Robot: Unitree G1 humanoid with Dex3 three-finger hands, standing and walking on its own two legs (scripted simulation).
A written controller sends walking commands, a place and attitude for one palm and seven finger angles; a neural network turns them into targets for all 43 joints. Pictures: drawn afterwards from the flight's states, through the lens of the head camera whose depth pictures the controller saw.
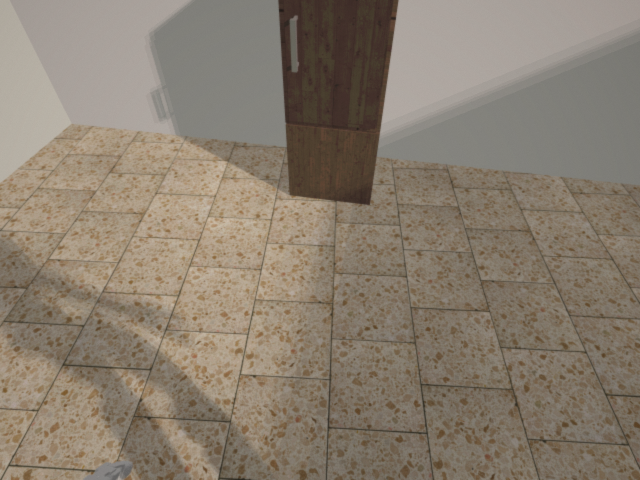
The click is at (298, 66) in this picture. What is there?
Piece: cupboard door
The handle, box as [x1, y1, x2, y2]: [290, 15, 298, 72]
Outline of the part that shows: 295,15 290,19 291,67 292,71 296,72 298,62 296,54 297,16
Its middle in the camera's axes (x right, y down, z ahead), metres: -0.09 -0.68 +1.35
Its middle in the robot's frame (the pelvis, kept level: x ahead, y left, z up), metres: +1.46 +0.16 -0.03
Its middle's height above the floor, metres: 0.74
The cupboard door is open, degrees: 0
